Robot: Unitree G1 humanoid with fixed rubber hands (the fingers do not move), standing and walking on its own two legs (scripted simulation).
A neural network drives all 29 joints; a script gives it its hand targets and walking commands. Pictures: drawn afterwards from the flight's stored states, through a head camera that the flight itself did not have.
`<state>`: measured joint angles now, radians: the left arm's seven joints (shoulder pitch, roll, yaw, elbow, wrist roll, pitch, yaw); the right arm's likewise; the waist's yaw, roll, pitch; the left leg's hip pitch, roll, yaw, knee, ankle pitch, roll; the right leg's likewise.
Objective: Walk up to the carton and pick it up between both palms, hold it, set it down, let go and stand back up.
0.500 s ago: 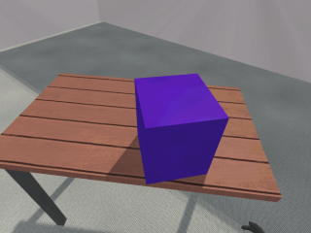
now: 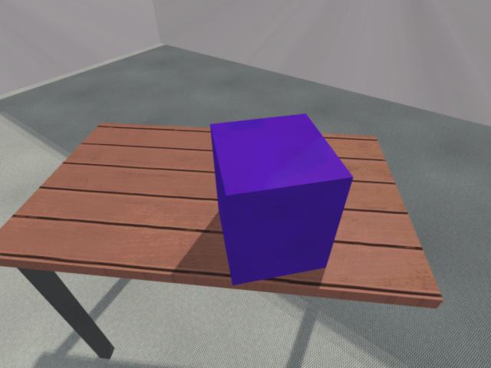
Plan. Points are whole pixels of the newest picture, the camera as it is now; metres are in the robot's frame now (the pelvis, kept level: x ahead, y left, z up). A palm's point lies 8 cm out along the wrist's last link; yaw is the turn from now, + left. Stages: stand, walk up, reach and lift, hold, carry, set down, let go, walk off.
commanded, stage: stand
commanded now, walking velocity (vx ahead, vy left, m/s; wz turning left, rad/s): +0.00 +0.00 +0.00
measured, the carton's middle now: (269, 198) +0.45 +0.01 +0.06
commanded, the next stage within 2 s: none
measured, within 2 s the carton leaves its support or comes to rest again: neither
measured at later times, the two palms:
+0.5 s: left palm out of the picture +0.01 +0.27 -0.12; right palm out of the picture +0.09 -0.27 -0.10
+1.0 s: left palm out of the picture +0.01 +0.27 -0.12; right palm out of the picture +0.09 -0.27 -0.10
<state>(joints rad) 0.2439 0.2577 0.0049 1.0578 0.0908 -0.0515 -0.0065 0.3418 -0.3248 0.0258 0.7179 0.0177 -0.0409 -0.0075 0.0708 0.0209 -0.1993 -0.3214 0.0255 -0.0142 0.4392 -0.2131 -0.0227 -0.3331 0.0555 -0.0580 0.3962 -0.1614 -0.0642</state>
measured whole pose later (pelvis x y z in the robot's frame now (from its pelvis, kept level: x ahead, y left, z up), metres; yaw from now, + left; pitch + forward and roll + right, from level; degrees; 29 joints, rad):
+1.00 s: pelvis -0.02 +0.00 +0.00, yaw +0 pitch +4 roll +0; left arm 0.24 0.26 0.00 1.08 0.09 -0.05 -0.01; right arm 0.34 -0.33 0.03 0.73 0.02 -0.04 -0.01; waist 0.07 0.02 -0.13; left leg -0.32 0.03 -0.01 0.44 -0.19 -0.02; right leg -0.33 0.06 -0.06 0.40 -0.14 -0.06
